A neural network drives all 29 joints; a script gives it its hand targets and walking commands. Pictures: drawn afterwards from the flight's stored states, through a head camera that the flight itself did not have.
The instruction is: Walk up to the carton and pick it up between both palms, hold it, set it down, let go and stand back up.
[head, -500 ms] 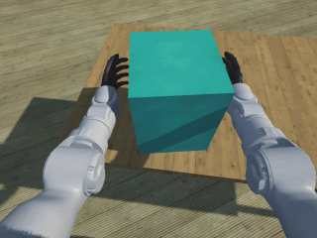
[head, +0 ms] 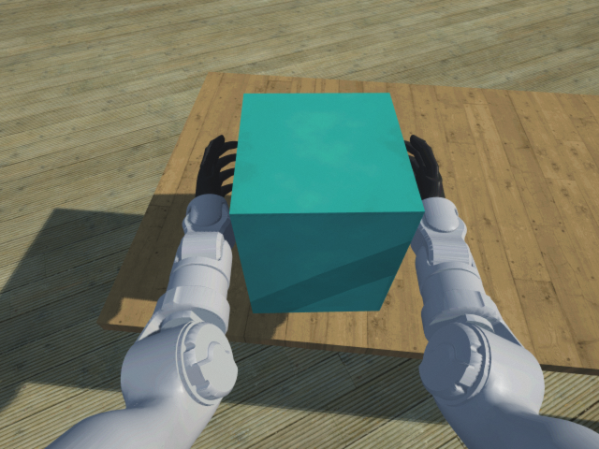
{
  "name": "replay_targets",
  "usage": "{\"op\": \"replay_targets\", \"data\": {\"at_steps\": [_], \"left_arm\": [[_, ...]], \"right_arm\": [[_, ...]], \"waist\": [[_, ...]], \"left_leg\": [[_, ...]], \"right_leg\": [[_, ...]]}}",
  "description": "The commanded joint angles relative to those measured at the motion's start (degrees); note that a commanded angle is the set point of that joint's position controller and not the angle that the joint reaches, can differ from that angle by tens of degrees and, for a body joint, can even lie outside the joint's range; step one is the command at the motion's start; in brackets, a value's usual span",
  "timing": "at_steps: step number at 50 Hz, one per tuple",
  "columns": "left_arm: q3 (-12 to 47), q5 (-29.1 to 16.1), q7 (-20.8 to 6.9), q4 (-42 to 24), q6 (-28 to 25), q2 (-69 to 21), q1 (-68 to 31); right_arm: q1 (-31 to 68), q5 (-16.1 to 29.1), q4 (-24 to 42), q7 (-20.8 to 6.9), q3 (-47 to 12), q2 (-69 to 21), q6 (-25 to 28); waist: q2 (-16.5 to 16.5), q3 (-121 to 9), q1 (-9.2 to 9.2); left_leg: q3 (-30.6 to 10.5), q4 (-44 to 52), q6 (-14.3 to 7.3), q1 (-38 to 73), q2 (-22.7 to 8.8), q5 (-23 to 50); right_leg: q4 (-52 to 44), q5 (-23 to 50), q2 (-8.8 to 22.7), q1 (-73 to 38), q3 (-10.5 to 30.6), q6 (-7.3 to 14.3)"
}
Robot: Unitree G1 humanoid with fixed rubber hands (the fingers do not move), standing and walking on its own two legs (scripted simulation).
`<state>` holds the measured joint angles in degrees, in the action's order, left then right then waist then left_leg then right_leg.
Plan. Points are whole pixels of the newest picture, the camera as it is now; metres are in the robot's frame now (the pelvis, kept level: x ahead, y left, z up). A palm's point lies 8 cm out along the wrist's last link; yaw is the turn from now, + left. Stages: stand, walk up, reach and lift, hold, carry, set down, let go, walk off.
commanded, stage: reach and lift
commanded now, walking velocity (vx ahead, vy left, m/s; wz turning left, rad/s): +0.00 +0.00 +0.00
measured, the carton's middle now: (316, 210) +0.44 +0.03 +0.06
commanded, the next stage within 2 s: none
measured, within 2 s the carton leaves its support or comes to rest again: leaves its support in 1.28 s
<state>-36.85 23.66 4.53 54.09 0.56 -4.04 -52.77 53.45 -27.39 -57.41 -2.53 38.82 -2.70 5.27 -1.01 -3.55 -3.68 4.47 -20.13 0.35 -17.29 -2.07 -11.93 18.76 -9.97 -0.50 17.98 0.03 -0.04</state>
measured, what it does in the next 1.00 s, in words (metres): stands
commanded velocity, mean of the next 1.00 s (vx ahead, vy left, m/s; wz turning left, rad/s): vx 0.00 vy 0.00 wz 0.00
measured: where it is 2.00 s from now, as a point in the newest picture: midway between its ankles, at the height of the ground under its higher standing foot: outside the picture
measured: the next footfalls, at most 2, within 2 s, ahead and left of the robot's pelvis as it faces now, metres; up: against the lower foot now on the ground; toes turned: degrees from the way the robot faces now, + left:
none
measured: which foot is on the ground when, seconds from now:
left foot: down 0.00-1.00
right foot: down 0.00-1.00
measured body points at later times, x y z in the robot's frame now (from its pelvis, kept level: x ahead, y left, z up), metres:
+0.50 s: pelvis +0.00 +0.00 +0.00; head +0.05 +0.01 +0.45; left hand +0.43 +0.18 +0.09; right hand +0.45 -0.11 +0.10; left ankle -0.03 +0.11 -0.75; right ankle -0.02 -0.12 -0.75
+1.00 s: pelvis +0.00 +0.00 +0.00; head +0.05 +0.01 +0.45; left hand +0.43 +0.18 +0.09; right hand +0.45 -0.11 +0.10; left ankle -0.03 +0.11 -0.75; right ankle -0.02 -0.12 -0.75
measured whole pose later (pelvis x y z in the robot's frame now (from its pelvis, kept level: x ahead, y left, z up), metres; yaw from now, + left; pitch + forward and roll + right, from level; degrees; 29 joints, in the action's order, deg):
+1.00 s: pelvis +0.00 +0.00 +0.00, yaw +1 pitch +9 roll +0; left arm -33.7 21.1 3.4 48.7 2.5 -4.7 -49.3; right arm 50.8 -24.9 -55.4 -1.3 36.0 -3.7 7.7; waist -1.1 -2.9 -2.4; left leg 5.2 -18.7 0.2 -16.6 -2.3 -10.9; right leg 17.2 -9.4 0.1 16.6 -3.1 0.3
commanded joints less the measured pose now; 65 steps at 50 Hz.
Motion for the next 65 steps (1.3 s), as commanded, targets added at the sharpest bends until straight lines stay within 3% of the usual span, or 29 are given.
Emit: {"op": "replay_targets", "data": {"at_steps": [1, 12, 13, 15, 16, 19, 21, 23, 24, 27, 29, 32, 36, 39, 40, 41, 44, 45, 48, 50, 54, 57, 60, 63, 65], "left_arm": [[12.08, 0.06, -4.65, -2.85, 0.84, -18.30, -28.21], [13.55, -0.80, -5.62, -4.00, 1.80, -19.89, -26.68], [15.13, -1.89, -6.43, -3.41, 1.50, -20.27, -25.88], [14.47, -1.77, -7.28, -1.50, 0.36, -19.96, -25.48], [14.32, -1.77, -7.28, -1.65, -0.18, -19.45, -25.93], [15.03, -1.88, -7.19, -1.59, -0.40, -19.64, -26.23], [15.03, -1.19, -7.17, -1.42, -0.17, -21.01, -25.61], [16.68, -1.33, -6.89, -2.83, 0.83, -22.93, -25.39], [16.56, -1.13, -6.75, -2.84, 1.49, -22.86, -24.88], [14.38, -0.23, -6.82, -3.50, 2.29, -21.23, -24.77], [14.98, -0.47, -6.66, -3.89, 2.09, -21.41, -24.96], [15.54, -1.33, -6.79, -3.61, 1.72, -21.45, -25.33], [16.77, -1.23, -6.34, -4.34, 1.93, -22.75, -25.19], [15.48, -1.17, -6.74, -3.73, 2.24, -21.70, -24.46], [16.05, -1.57, -6.70, -4.52, 2.04, -21.92, -25.60], [16.10, -1.65, -6.61, -4.82, 2.18, -22.38, -25.36], [17.98, -2.09, -6.19, -5.86, 2.17, -23.68, -25.37], [18.19, -2.28, -6.11, -6.14, 2.06, -23.84, -25.47], [16.50, -2.03, -6.72, -3.19, 2.19, -21.97, -24.56], [17.41, -2.68, -6.93, -3.60, 1.77, -21.80, -25.27], [19.07, -3.25, -6.60, -5.74, -0.17, -23.26, -27.40], [21.10, -3.95, -5.95, -7.93, -2.29, -25.01, -29.74], [21.94, -4.45, -6.01, -6.80, -5.84, -25.66, -31.20], [22.02, -4.07, -6.55, -3.15, -9.30, -25.15, -32.52], [21.18, -3.08, -7.01, -1.94, -10.95, -24.75, -32.98]], "right_arm": [[27.71, -0.75, -0.54, -6.29, -13.18, -22.42, 2.12], [26.70, -0.19, 1.42, -6.42, -15.86, -25.83, 1.77], [25.01, -0.68, 2.84, -5.59, -16.77, -27.55, 2.15], [25.84, -0.48, 3.84, -5.31, -18.09, -28.93, 2.89], [26.07, -0.13, 3.42, -5.46, -17.89, -28.56, 3.08], [25.34, -0.39, 1.68, -5.80, -17.75, -27.54, 3.05], [24.99, -0.84, 1.58, -5.51, -17.48, -27.85, 2.97], [24.86, -1.19, -0.36, -5.82, -15.74, -26.87, 3.03], [24.76, -0.65, -0.41, -5.94, -15.61, -26.55, 3.01], [25.08, 0.10, 1.58, -6.05, -16.55, -26.45, 2.50], [25.69, -0.49, 2.52, -6.17, -16.14, -25.76, 2.79], [24.78, -0.57, 1.21, -6.21, -16.55, -26.76, 2.68], [24.99, -0.28, 0.43, -6.35, -16.24, -26.19, 3.69], [25.11, 0.38, 1.58, -5.93, -17.11, -26.77, 3.46], [25.08, 0.30, 0.54, -5.97, -16.42, -26.13, 3.33], [25.78, 0.51, 0.16, -6.04, -16.74, -25.83, 3.49], [24.12, 0.00, -1.50, -6.05, -16.43, -26.16, 3.95], [24.72, -0.05, -0.96, -6.11, -16.57, -25.92, 4.33], [26.13, 0.39, 1.33, -5.65, -17.33, -26.20, 4.41], [26.55, 0.69, 1.20, -5.57, -17.50, -26.25, 4.75], [26.46, -0.12, 0.79, -5.26, -17.68, -26.81, 6.78], [29.29, -0.01, 2.32, -5.11, -19.67, -26.97, 10.30], [31.32, -1.02, 1.69, -4.33, -20.48, -27.20, 15.30], [33.00, -2.21, 1.08, -3.16, -21.07, -27.10, 19.42], [32.30, -3.54, -2.69, -2.55, -20.03, -26.41, 21.32]], "waist": [[1.22, -30.55, -2.43], [-0.34, -31.30, -2.41], [-3.06, -30.48, -1.03], [-3.63, -30.88, -1.76], [-2.88, -30.32, -2.08], [-1.71, -29.84, -1.48], [-1.54, -30.19, -1.31], [2.34, -29.18, -0.81], [2.26, -29.41, -1.01], [-0.84, -28.50, -1.77], [-1.37, -29.49, -0.88], [-1.00, -31.00, -0.63], [1.85, -30.73, -0.95], [-0.65, -28.60, -1.49], [-0.37, -28.31, -0.27], [-0.06, -28.93, -0.71], [1.81, -29.91, 0.13], [1.93, -30.70, -0.32], [-1.56, -29.12, -0.51], [-0.51, -29.64, -0.44], [0.64, -33.68, 0.35], [1.80, -39.68, -0.27], [-0.25, -40.81, -0.03], [-2.64, -41.28, 0.60], [-4.02, -38.01, 1.42]], "left_leg": [[4.13, -4.93, 1.97, 14.95, 1.05, 40.29], [4.35, -3.29, 0.33, 11.66, 1.65, 34.48], [4.92, -2.74, -1.09, 6.96, 2.19, 29.92], [4.83, 1.07, -1.66, -2.79, 2.39, 22.21], [4.49, 1.91, -1.46, -2.92, 2.14, 21.17], [4.08, 0.40, -1.21, 5.14, 1.49, 25.46], [3.95, 0.79, -1.11, 4.07, 1.60, 24.92], [2.64, -1.39, 0.44, 14.28, 0.51, 32.24], [2.71, -3.32, 0.76, 18.14, 0.26, 36.17], [3.76, -0.64, -0.43, 9.15, 1.47, 29.13], [3.69, 0.09, -0.68, 6.96, 1.49, 26.77], [3.73, 0.11, -0.90, 8.30, 1.34, 26.94], [3.10, -2.59, -0.07, 15.52, 0.83, 34.32], [3.89, -0.92, -0.77, 9.82, 1.45, 29.67], [3.57, -0.17, -0.42, 7.95, 1.50, 28.54], [3.38, -0.16, -0.34, 8.31, 1.21, 28.78], [2.57, -2.35, 0.13, 17.02, 0.42, 34.31], [2.56, -2.88, 0.10, 18.36, 0.33, 35.55], [3.71, -0.27, -0.92, 6.82, 1.69, 28.78], [3.54, 0.68, -0.72, 5.87, 1.60, 27.07], [3.27, -1.36, 0.20, 12.04, 0.92, 33.23], [3.03, -3.53, 0.92, 13.84, 0.49, 39.25], [3.23, -3.32, 0.95, 9.09, 0.46, 39.25], [3.68, -0.75, 0.57, 0.15, 0.78, 32.68], [3.53, 0.67, 0.45, -0.61, 0.54, 30.84]], "right_leg": [[2.92, 26.76, -1.29, -11.08, -5.85, -2.94], [3.83, 29.93, -0.28, -15.25, -5.28, -3.74], [4.12, 35.37, 0.94, -19.37, -4.88, -4.34], [6.54, 42.35, 2.50, -29.31, -3.80, -5.02], [6.78, 41.08, 2.58, -29.26, -4.06, -5.10], [4.31, 34.43, 1.40, -21.57, -5.07, -4.22], [4.47, 35.27, 1.47, -22.60, -5.19, -3.85], [2.30, 27.37, 0.04, -11.48, -7.31, -3.01], [0.73, 24.41, -0.51, -7.17, -7.58, -2.15], [1.37, 27.90, 0.12, -17.21, -5.90, -2.59], [2.47, 29.67, 0.55, -19.39, -5.89, -3.31], [1.99, 28.48, 0.48, -17.82, -5.68, -3.22], [1.18, 26.25, -0.20, -10.24, -6.98, -2.45], [1.54, 28.33, 0.18, -16.75, -5.97, -2.87], [2.27, 29.56, 0.15, -19.26, -6.06, -3.12], [2.70, 29.71, 0.18, -19.28, -6.22, -3.18], [0.86, 25.18, -0.50, -9.22, -7.56, -2.57], [0.21, 24.18, -0.77, -7.38, -7.68, -2.09], [2.05, 31.03, 0.21, -20.99, -5.79, -2.90], [2.96, 31.61, 0.59, -21.48, -6.02, -3.52], [2.36, 32.20, 0.14, -16.39, -6.81, -2.90], [3.18, 35.30, -0.14, -15.97, -7.37, -2.29], [5.27, 42.74, 0.39, -20.88, -7.52, -2.66], [7.13, 49.08, 1.69, -29.90, -6.36, -3.42], [6.80, 49.59, 2.21, -30.63, -6.33, -3.81]]}}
